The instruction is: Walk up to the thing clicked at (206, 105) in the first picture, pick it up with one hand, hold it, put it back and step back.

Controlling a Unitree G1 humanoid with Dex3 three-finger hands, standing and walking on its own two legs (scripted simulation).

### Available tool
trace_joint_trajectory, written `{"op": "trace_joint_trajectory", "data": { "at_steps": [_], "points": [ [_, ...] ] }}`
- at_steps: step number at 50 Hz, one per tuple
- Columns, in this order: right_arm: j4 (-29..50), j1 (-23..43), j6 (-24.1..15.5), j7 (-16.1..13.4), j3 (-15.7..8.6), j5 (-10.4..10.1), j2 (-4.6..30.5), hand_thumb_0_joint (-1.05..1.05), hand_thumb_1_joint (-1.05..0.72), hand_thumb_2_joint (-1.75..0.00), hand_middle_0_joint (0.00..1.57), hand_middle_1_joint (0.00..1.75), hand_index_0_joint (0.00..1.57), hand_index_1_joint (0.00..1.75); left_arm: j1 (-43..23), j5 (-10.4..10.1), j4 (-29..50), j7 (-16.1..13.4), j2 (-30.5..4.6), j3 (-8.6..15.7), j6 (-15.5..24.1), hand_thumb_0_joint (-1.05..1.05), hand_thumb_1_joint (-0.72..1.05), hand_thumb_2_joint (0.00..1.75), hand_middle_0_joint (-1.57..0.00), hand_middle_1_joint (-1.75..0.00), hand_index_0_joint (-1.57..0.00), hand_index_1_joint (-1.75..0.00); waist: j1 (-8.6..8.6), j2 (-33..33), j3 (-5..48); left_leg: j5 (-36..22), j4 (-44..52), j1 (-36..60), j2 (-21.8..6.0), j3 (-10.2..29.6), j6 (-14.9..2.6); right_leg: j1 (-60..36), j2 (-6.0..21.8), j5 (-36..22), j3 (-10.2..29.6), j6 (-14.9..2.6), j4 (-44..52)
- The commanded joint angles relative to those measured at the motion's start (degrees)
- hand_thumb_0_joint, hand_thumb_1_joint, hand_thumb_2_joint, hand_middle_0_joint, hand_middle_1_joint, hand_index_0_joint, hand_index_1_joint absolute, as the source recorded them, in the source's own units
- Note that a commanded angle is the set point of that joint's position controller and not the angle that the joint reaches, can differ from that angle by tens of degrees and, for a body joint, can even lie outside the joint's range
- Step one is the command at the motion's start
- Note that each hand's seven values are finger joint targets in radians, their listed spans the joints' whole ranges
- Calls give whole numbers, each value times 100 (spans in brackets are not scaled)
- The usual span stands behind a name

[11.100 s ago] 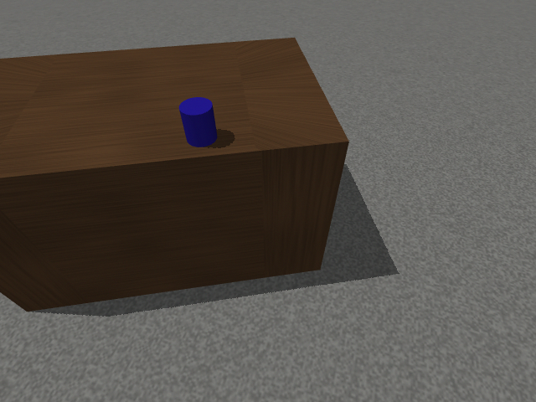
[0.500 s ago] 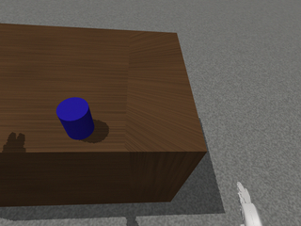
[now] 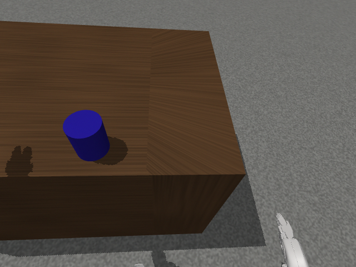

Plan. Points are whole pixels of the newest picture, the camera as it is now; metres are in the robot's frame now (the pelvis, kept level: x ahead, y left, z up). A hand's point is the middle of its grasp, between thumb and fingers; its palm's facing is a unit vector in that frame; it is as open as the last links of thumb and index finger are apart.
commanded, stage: approach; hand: left
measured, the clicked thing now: (88, 136) +0.44 +0.23 +0.01
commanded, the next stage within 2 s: close in in 0.12 s
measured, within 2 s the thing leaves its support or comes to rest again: neither
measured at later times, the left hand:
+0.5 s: hand (71, 139) +0.43 +0.26 +0.02, palm faces +0.21 -0.98 +0.04, open 17.7 cm
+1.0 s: hand (85, 140) +0.42 +0.23 +0.02, palm faces +0.22 -0.97 +0.02, open 17.7 cm
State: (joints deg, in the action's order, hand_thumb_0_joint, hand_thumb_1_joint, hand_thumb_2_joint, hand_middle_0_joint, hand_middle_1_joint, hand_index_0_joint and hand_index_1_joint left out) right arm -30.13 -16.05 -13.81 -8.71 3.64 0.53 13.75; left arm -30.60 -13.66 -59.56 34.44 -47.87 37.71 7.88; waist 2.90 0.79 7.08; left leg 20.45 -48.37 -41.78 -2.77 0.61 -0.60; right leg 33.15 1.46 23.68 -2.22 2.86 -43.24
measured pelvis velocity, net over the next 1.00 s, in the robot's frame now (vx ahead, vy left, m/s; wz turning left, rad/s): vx -0.01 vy -0.01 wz -0.03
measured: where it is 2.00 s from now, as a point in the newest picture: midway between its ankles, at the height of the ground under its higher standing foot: outside the picture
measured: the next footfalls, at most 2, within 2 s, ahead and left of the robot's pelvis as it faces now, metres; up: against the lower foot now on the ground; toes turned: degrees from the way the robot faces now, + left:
none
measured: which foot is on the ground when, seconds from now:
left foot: down 0.00-1.00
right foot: down 0.00-1.00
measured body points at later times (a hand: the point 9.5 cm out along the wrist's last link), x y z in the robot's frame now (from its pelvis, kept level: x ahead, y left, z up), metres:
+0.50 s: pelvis -0.01 -0.01 -0.03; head +0.09 +0.03 +0.40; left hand +0.41 +0.31 +0.02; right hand +0.13 -0.27 -0.06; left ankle +0.03 +0.11 -0.70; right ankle -0.03 -0.16 -0.70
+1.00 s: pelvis -0.01 -0.01 -0.03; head +0.07 +0.02 +0.41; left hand +0.40 +0.28 +0.03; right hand +0.13 -0.27 -0.05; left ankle +0.03 +0.11 -0.70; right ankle -0.03 -0.16 -0.70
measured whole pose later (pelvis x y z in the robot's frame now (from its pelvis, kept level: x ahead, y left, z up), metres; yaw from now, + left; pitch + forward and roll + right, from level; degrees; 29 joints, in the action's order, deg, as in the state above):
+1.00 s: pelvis -0.01 -0.01 -0.03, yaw -2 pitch +16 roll -3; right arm -7.3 -23.3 -2.4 0.0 -2.4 1.7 13.2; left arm -29.3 -9.2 -46.3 6.2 -22.9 23.6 18.6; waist 5.8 0.8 6.5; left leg 24.0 -58.3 -50.6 -4.3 0.0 0.2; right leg 43.5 0.3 28.0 -0.8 2.2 -55.3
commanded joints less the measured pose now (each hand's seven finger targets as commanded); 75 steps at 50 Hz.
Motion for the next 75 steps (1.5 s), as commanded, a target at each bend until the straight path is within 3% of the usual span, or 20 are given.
{"op": "trace_joint_trajectory", "data": {
  "at_steps": [1,7,11,13,15,18,20,23,25,27,32,43,45,48,50,55,56,67,70,75],
  "points": [
    [1103,27,-280,7,-410,10,867,0,55,-5,5,5,5,5,-1885,-86,1199,-124,-1279,-206,539,0,-61,5,-5,-5,-4,-7,249,-1099,1827,-1613,382,2442,21,201,-5,820,-268,-1042,-169,-299,306],
    [1394,-214,-124,203,-860,38,1161,0,54,-5,5,5,5,5,-1889,-54,1413,-641,-863,-253,927,0,-61,5,-6,-7,-6,-9,323,-1105,1842,-1594,81,2197,-58,285,53,1269,-271,-921,-183,-336,-57],
    [1803,-209,4,433,-650,75,845,0,53,-5,5,5,5,5,-1967,21,1648,-1063,-656,-203,1291,0,-61,5,-7,-7,-6,-9,244,-1107,1962,-1381,-215,1719,-2,188,25,1235,-233,-946,-101,-343,-290],
    [1964,-289,90,483,-919,94,1022,0,53,-5,5,5,5,5,-1900,46,1766,-1230,-705,-94,1445,0,-61,1,-6,-6,-7,-6,230,-1153,2298,-1801,-355,1787,-20,220,50,1163,-242,-1231,-97,-350,-462],
    [2188,-250,154,567,-813,153,934,0,53,-5,5,5,5,5,-2036,113,2076,-1416,-659,-100,1542,0,-61,1,-7,-6,-7,-6,139,-1521,2694,-2137,-464,2022,-32,204,91,1161,-238,-1363,-77,-362,-586],
    [2587,-209,279,598,-966,189,1035,0,52,-6,5,5,5,5,-1994,217,2126,-1754,-292,-267,1564,0,-61,2,-7,-6,-7,-6,197,-1342,2949,-2238,-564,1936,-31,158,64,942,-257,-1597,-35,-347,-630],
    [2542,-341,359,635,-844,193,845,0,52,-5,5,5,5,5,-1950,244,2047,-1907,292,-639,1494,0,-61,2,-7,-5,-7,-6,272,-1397,2768,-2164,-582,1804,-49,136,64,1029,-267,-1573,-23,-348,-646],
    [2711,-553,457,658,-1033,183,982,0,51,-6,5,5,5,5,-1996,313,2335,-2152,35,-500,1505,0,-61,0,-8,-4,-8,-4,294,-1272,2966,-1993,-544,1845,-67,141,59,949,-297,-1472,-42,-348,-635],
    [2698,-584,521,700,-890,154,818,0,52,-5,5,5,5,5,-1754,314,2143,-2196,442,-724,1467,0,-61,0,-7,-4,-8,-4,283,-1067,2484,-1684,-471,1512,-45,102,43,985,-301,-1346,-37,-342,-609],
    [2711,-776,589,669,-1155,122,1024,0,52,-5,5,5,5,5,-1654,289,2159,-2279,337,-589,1470,0,-61,0,-8,-4,-8,-3,347,-802,2334,-1512,-467,1350,-31,60,-6,940,-309,-1374,-11,-311,-567],
    [3048,-616,649,736,-1131,55,937,0,52,-5,5,5,5,5,-1759,272,2282,-2373,839,-899,1452,0,-61,0,-8,-3,-9,-2,372,-645,2044,-1003,-345,1131,-14,41,-7,1012,-282,-1054,26,-303,-544],
    [3324,-817,794,789,-1180,79,925,0,52,-5,5,5,5,5,-1958,409,2622,-2711,1044,-1166,1528,0,-61,0,-7,-1,-8,-1,312,-914,2345,-1172,-245,1587,-44,112,73,946,-294,-1026,-35,-348,-608],
    [3328,-904,841,819,-962,65,708,0,52,-5,5,5,5,5,-2006,420,2733,-2747,1150,-1271,1531,0,-61,0,-7,-2,-8,-1,277,-852,2373,-1396,-323,1501,-12,36,30,728,-274,-1322,10,-320,-579],
    [3150,-935,889,800,-1163,90,829,0,52,-6,5,5,5,5,-1789,430,2612,-2752,1472,-1475,1478,0,-61,0,-10,0,-10,-1,365,-794,2249,-1474,-338,1487,-14,18,6,812,-283,-1445,25,-299,-570],
    [3402,-708,865,839,-943,70,620,0,51,-5,5,5,5,5,-1873,466,2678,-2774,1662,-1674,1493,0,-61,2,-26,-13,-26,-12,357,-771,2233,-1335,-325,1461,-15,6,11,832,-282,-1337,33,-300,-559],
    [3380,-901,972,803,-1218,65,928,0,51,-5,5,5,5,5,-2176,490,2422,-2869,1133,-1317,1559,0,-61,10,-43,-27,-44,-27,490,-588,2093,-1070,-259,1362,-31,37,-1,837,-280,-1194,51,-275,-522],
    [3417,-772,955,806,-1197,63,858,0,51,-5,5,5,5,5,-2317,496,2431,-2856,1303,-1470,1591,0,-61,11,-44,-29,-46,-28,505,-631,1937,-982,-223,1330,-29,55,19,938,-287,-1117,41,-284,-531],
    [3464,-754,1014,891,-1043,82,813,0,51,-5,5,5,5,5,-2644,537,1733,-2757,794,-1130,1673,0,-45,34,-71,-54,-72,-54,468,-852,2258,-1283,-403,1278,-4,46,9,877,-275,-1326,73,-288,-628],
    [3474,-671,1029,898,-1005,96,766,0,51,-5,5,5,5,5,-3063,563,1913,-2724,1021,-1432,1683,0,-37,43,-81,-64,-82,-64,533,-1086,2449,-1137,-315,1493,-43,100,51,1099,-294,-1063,35,-342,-629],
    [3315,-690,1023,843,-1197,101,936,0,52,-5,5,5,5,5,-3115,554,1559,-2807,1109,-1455,1600,0,-28,54,-94,-78,-96,-77,643,-733,2084,-848,-302,1250,-41,86,18,1215,-317,-978,13,-302,-552]
  ]
}}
